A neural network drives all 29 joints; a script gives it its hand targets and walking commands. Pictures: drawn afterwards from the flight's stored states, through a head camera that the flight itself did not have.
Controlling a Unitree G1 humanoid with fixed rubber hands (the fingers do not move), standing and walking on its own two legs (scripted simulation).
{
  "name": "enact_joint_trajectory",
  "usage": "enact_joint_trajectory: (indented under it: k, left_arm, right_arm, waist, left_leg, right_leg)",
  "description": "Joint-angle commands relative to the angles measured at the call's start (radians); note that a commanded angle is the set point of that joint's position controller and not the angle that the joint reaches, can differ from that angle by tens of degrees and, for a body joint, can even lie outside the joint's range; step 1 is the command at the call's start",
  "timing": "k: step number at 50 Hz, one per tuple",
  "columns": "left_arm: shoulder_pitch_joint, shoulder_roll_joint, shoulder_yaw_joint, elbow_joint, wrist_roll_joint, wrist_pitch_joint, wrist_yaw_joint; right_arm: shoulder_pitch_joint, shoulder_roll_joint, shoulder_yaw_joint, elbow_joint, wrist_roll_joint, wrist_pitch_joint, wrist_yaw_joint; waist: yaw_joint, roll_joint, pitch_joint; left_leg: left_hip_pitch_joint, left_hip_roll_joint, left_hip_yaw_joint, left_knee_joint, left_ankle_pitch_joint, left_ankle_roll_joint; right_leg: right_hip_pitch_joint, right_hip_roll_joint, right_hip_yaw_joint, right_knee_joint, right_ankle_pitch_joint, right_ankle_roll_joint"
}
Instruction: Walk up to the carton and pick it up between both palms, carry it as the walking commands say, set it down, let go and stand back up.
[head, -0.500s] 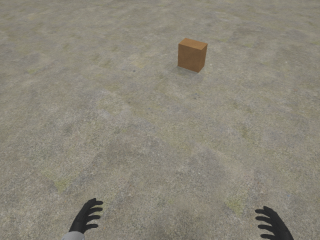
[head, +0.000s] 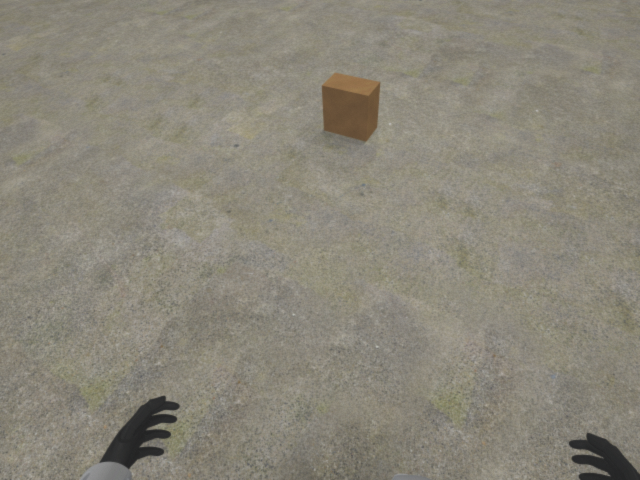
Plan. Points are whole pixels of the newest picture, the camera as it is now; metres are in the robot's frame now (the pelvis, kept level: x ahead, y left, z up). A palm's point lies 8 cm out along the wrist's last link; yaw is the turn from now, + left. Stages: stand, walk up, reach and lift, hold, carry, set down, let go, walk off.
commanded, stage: walk up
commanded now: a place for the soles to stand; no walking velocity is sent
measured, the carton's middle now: (350, 107) +1.90 -0.09 -0.62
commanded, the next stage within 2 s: none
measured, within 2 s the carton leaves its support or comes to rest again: neither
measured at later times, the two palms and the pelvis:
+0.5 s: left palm (132, 370) +0.29 +0.32 -0.08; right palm (550, 327) +0.32 -0.29 -0.04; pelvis +0.18 +0.03 +0.01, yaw -3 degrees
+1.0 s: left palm (176, 250) +0.50 +0.30 -0.06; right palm (527, 269) +0.44 -0.31 -0.07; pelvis +0.37 +0.01 +0.00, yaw -7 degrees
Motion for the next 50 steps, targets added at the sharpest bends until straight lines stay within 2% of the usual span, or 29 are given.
enact_joint_trajectory:
  k: [1, 2, 3, 7, 10, 13, 15, 17, 18, 19, 20, 21, 24, 26, 31, 33, 34, 35, 36, 37, 38, 39, 40, 41, 42, 44, 47, 49, 50]
  left_arm:
    - [0.213, 0.377, 0.177, 0.009, 0.024, -0.053, 0.039]
    - [0.135, 0.342, 0.168, -0.004, 0.014, -0.058, 0.042]
    - [0.117, 0.3, 0.163, -0.008, 0.013, -0.063, 0.048]
    - [0.204, 0.289, 0.142, 0.026, 0.01, -0.072, 0.042]
    - [0.208, 0.291, 0.136, 0.028, 0.004, -0.062, 0.04]
    - [0.192, 0.303, 0.135, 0.015, 0.0, -0.054, 0.033]
    - [0.15, 0.304, 0.133, 0.005, -0.002, -0.043, 0.035]
    - [0.118, 0.269, 0.118, -0.011, -0.016, -0.037, 0.04]
    - [0.129, 0.201, 0.09, -0.034, -0.02, -0.04, 0.045]
    - [0.137, 0.108, 0.065, -0.059, -0.025, -0.046, 0.044]
    - [0.14, 0.2, 0.081, -0.035, 0.008, -0.046, 0.046]
    - [0.107, 0.263, 0.096, -0.016, 0.015, -0.04, 0.038]
    - [0.098, 0.236, 0.099, -0.011, 0.004, -0.05, 0.023]
    - [0.124, 0.223, 0.105, 0.005, 0.007, -0.051, 0.016]
    - [0.003, 0.231, 0.109, -0.018, 0.019, -0.048, -0.002]
    - [0.044, 0.224, 0.116, -0.004, 0.021, -0.055, -0.009]
    - [0.097, 0.221, 0.119, 0.017, 0.022, -0.057, -0.008]
    - [0.147, 0.214, 0.127, 0.04, 0.028, -0.059, -0.004]
    - [0.238, 0.249, 0.146, 0.062, 0.035, -0.064, 0.01]
    - [0.367, 0.346, 0.183, 0.086, 0.045, -0.072, 0.03]
    - [0.348, 0.421, 0.193, 0.034, 0.045, -0.075, 0.047]
    - [0.297, 0.395, 0.182, 0.028, 0.022, -0.066, 0.051]
    - [0.231, 0.373, 0.174, 0.014, 0.016, -0.066, 0.054]
    - [0.187, 0.342, 0.167, 0.008, 0.009, -0.066, 0.057]
    - [0.158, 0.328, 0.164, -0.001, 0.014, -0.062, 0.057]
    - [0.137, 0.328, 0.155, 0.001, 0.015, -0.055, 0.051]
    - [0.145, 0.356, 0.148, 0.025, 0.018, -0.053, 0.035]
    - [0.073, 0.377, 0.145, 0.016, 0.02, -0.046, 0.027]
    - [0.018, 0.375, 0.141, 0.005, 0.023, -0.04, 0.024]
  right_arm:
    - [-0.165, -0.22, -0.039, -0.094, -0.027, 0.01, -0.002]
    - [-0.102, -0.233, -0.044, -0.069, -0.019, 0.011, 0.006]
    - [-0.066, -0.223, -0.045, -0.054, -0.018, 0.011, 0.011]
    - [-0.157, -0.213, -0.047, -0.084, -0.021, 0.016, 0.023]
    - [-0.219, -0.199, -0.048, -0.103, -0.018, 0.012, 0.032]
    - [-0.254, -0.172, -0.045, -0.12, -0.023, 0.0, 0.041]
    - [-0.207, -0.165, -0.049, -0.098, -0.023, -0.014, 0.037]
    - [-0.011, -0.194, -0.071, -0.038, -0.046, -0.024, 0.018]
    - [0.148, -0.248, -0.094, -0.004, -0.066, -0.031, 0.003]
    - [0.242, -0.333, -0.112, -0.002, -0.068, -0.042, -0.01]
    - [0.209, -0.358, -0.115, -0.02, -0.021, -0.039, -0.013]
    - [0.165, -0.331, -0.115, -0.021, -0.01, -0.034, -0.015]
    - [0.109, -0.287, -0.09, -0.003, -0.012, -0.035, -0.015]
    - [0.11, -0.258, -0.081, -0.004, -0.007, -0.033, -0.01]
    - [0.082, -0.305, -0.085, -0.01, -0.014, -0.029, 0.008]
    - [-0.008, -0.307, -0.078, -0.041, -0.016, -0.023, 0.013]
    - [-0.055, -0.296, -0.073, -0.051, -0.012, -0.019, 0.016]
    - [-0.054, -0.271, -0.061, -0.047, -0.013, -0.017, 0.019]
    - [-0.035, -0.228, -0.046, -0.049, -0.014, -0.016, 0.017]
    - [0.0, -0.152, -0.023, -0.062, -0.008, -0.026, 0.017]
    - [0.057, -0.108, 0.0, -0.066, -0.003, -0.029, 0.017]
    - [-0.01, -0.238, -0.031, -0.055, -0.007, -0.022, 0.006]
    - [-0.008, -0.251, -0.032, -0.038, -0.009, -0.02, 0.004]
    - [0.005, -0.239, -0.034, -0.021, -0.011, -0.017, 0.002]
    - [0.041, -0.228, -0.041, -0.014, -0.011, -0.013, 0.006]
    - [0.035, -0.233, -0.047, -0.013, -0.01, -0.009, 0.011]
    - [0.0, -0.226, -0.059, -0.013, -0.012, -0.003, 0.027]
    - [0.039, -0.227, -0.067, 0.001, -0.006, -0.009, 0.036]
    - [0.1, -0.219, -0.073, 0.022, -0.01, -0.014, 0.035]
  waist:
    - [0.13, -0.061, 0.011]
    - [0.08, -0.036, 0.042]
    - [0.075, -0.036, 0.062]
    - [0.106, -0.073, 0.143]
    - [0.116, -0.157, 0.185]
    - [0.12, -0.185, 0.141]
    - [0.094, -0.198, 0.105]
    - [0.001, -0.096, -0.036]
    - [-0.071, 0.059, -0.147]
    - [-0.09, 0.297, -0.244]
    - [-0.078, 0.144, -0.212]
    - [-0.07, 0.036, -0.111]
    - [-0.031, 0.092, -0.031]
    - [-0.031, 0.118, -0.072]
    - [-0.051, 0.217, 0.019]
    - [-0.002, 0.244, 0.03]
    - [0.038, 0.217, 0.012]
    - [0.073, 0.185, -0.008]
    - [0.119, 0.069, -0.074]
    - [0.178, -0.192, -0.179]
    - [0.15, -0.323, -0.204]
    - [0.133, -0.14, -0.149]
    - [0.11, -0.082, -0.091]
    - [0.091, -0.069, -0.064]
    - [0.074, -0.114, -0.043]
    - [0.066, -0.122, 0.034]
    - [0.073, -0.211, 0.155]
    - [0.039, -0.288, 0.14]
    - [0.0, -0.274, 0.103]
  left_leg:
    - [-0.72, 0.046, -0.123, 0.569, 0.032, 0.024]
    - [-0.656, 0.057, -0.139, 0.528, 0.121, 0.023]
    - [-0.612, 0.07, -0.12, 0.487, 0.173, 0.018]
    - [-0.544, 0.079, -0.085, 0.326, 0.221, -0.019]
    - [-0.479, 0.062, -0.04, 0.134, 0.211, -0.041]
    - [-0.344, 0.031, -0.006, -0.06, 0.148, -0.028]
    - [-0.219, -0.004, 0.047, -0.17, 0.132, -0.006]
    - [0.125, -0.064, 0.074, -0.253, 0.216, 0.036]
    - [0.397, 0.061, -0.137, -0.263, 0.127, 0.113]
    - [0.621, 0.326, -0.586, -0.333, -0.032, 0.205]
    - [0.591, 0.395, -0.716, -0.425, -0.212, 0.251]
    - [0.485, 0.379, -0.635, -0.404, -0.289, 0.243]
    - [0.322, 0.302, -0.417, -0.393, 0.033, 0.24]
    - [0.339, 0.259, -0.305, -0.375, 0.058, 0.246]
    - [0.128, 0.271, -0.233, -0.41, -0.094, 0.243]
    - [0.001, 0.275, -0.181, -0.399, -0.118, 0.219]
    - [-0.06, 0.254, -0.128, -0.354, -0.108, 0.196]
    - [-0.144, 0.212, -0.058, -0.258, -0.083, 0.164]
    - [-0.215, 0.167, 0.01, -0.042, 0.071, 0.128]
    - [-0.372, 0.053, 0.107, 0.33, 0.169, 0.055]
    - [-0.598, -0.043, 0.035, 0.508, -0.055, 0.002]
    - [-0.625, 0.023, -0.055, 0.567, -0.064, 0.022]
    - [-0.624, 0.045, -0.083, 0.571, 0.0, 0.027]
    - [-0.583, 0.069, -0.105, 0.506, 0.038, 0.026]
    - [-0.527, 0.076, -0.091, 0.456, 0.031, 0.02]
    - [-0.449, 0.064, -0.059, 0.341, -0.028, 0.0]
    - [-0.348, 0.066, -0.011, 0.189, -0.017, -0.005]
    - [-0.192, 0.047, 0.017, 0.061, -0.001, -0.002]
    - [-0.041, 0.023, 0.064, -0.028, 0.072, 0.0]
  right_leg:
    - [0.502, -0.317, 0.72, -0.59, -0.569, -0.144]
    - [0.463, -0.252, 0.598, -0.559, -0.465, -0.106]
    - [0.436, -0.22, 0.519, -0.543, -0.349, -0.081]
    - [0.377, -0.201, 0.414, -0.554, -0.072, -0.123]
    - [0.358, -0.178, 0.303, -0.562, 0.069, -0.152]
    - [0.398, -0.169, 0.22, -0.493, 0.232, -0.166]
    - [0.367, -0.176, 0.173, -0.425, 0.355, -0.17]
    - [0.239, -0.11, 0.081, -0.157, 0.516, -0.119]
    - [0.0, -0.058, 0.029, 0.167, 0.468, -0.077]
    - [-0.308, 0.08, 0.047, 0.43, -0.087, -0.036]
    - [-0.402, 0.075, 0.119, 0.455, -0.141, -0.056]
    - [-0.417, 0.001, 0.137, 0.459, -0.07, -0.058]
    - [-0.361, -0.039, 0.105, 0.393, -0.023, -0.026]
    - [-0.335, -0.049, 0.081, 0.305, -0.016, -0.006]
    - [-0.257, -0.075, 0.002, 0.063, -0.001, 0.001]
    - [-0.107, -0.065, -0.02, -0.04, 0.055, -0.011]
    - [0.025, -0.04, -0.051, -0.129, 0.126, -0.022]
    - [0.16, 0.0, -0.089, -0.173, 0.167, -0.029]
    - [0.34, 0.025, -0.076, -0.196, 0.137, -0.047]
    - [0.532, -0.126, 0.222, -0.314, -0.115, -0.119]
    - [0.625, -0.373, 0.712, -0.454, -0.302, -0.257]
    - [0.597, -0.386, 0.694, -0.43, -0.374, -0.286]
    - [0.5, -0.357, 0.649, -0.446, -0.421, -0.277]
    - [0.431, -0.314, 0.528, -0.436, -0.363, -0.247]
    - [0.356, -0.301, 0.465, -0.435, -0.352, -0.233]
    - [0.207, -0.288, 0.387, -0.453, -0.341, -0.245]
    - [0.024, -0.304, 0.347, -0.506, -0.399, -0.254]
    - [-0.043, -0.268, 0.261, -0.482, -0.385, -0.224]
    - [-0.097, -0.23, 0.194, -0.423, -0.361, -0.19]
